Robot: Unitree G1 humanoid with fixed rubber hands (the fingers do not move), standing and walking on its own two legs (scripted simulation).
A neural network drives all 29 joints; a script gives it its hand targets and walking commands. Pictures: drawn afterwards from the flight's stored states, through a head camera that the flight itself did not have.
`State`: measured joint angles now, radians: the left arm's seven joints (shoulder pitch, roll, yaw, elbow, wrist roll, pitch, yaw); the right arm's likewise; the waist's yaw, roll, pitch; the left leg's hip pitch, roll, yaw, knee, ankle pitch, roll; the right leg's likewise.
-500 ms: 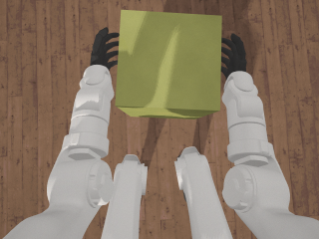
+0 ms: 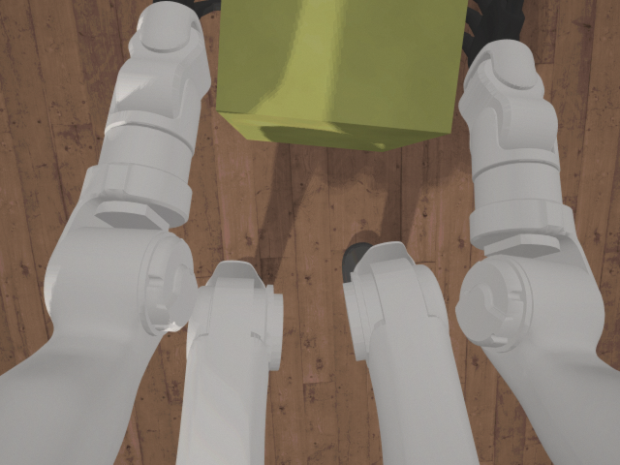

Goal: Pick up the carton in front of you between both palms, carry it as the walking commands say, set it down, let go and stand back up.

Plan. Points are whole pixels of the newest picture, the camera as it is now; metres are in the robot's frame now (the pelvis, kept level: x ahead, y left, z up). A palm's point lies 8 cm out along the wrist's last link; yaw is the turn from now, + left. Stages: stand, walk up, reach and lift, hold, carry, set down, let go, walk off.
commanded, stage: set down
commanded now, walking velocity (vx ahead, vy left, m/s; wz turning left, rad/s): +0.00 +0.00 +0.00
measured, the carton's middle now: (330, 50) +0.53 -0.07 -0.24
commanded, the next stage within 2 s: none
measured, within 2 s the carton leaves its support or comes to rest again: rests again in 1.20 s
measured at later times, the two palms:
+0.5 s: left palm (186, 19) +0.56 +0.08 -0.19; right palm (478, 56) +0.50 -0.22 -0.19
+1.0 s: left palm (184, 16) +0.56 +0.08 -0.19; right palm (480, 52) +0.50 -0.22 -0.19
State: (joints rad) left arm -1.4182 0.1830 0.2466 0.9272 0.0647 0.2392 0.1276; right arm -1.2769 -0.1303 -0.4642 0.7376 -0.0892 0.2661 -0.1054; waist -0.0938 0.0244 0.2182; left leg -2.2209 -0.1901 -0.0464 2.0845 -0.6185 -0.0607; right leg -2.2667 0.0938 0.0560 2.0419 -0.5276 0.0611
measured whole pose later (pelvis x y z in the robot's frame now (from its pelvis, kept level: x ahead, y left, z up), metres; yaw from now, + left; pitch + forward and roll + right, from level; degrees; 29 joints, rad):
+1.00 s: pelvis -0.01 +0.01 -0.03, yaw -2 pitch +35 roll -2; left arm -1.54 0.23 0.31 1.10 0.15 0.18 0.02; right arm -1.38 -0.19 -0.56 0.93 -0.16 0.20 0.05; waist -0.10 0.02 0.38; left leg -2.20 -0.14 -0.02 2.23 -0.64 -0.01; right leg -2.23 0.05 0.02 2.17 -0.55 0.06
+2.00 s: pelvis +0.00 +0.00 +0.07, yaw -2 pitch +46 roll +0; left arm -1.38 0.37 0.15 1.01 -0.07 0.20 0.07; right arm -1.24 -0.28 -0.31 0.88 0.11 0.17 -0.09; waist -0.10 0.02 0.05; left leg -2.07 -0.07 -0.02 1.83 -0.57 -0.01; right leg -2.11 0.03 0.01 1.78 -0.47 0.01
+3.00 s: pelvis +0.09 -0.02 +0.33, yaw -2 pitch +29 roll +1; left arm -0.38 0.16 0.18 0.63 0.08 0.06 0.03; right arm -0.31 -0.21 -0.16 0.60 -0.01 0.04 0.09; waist -0.07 -0.01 -0.06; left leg -0.94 -0.04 -0.07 0.75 -0.32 -0.02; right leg -0.99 0.04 0.03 0.75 -0.26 -0.03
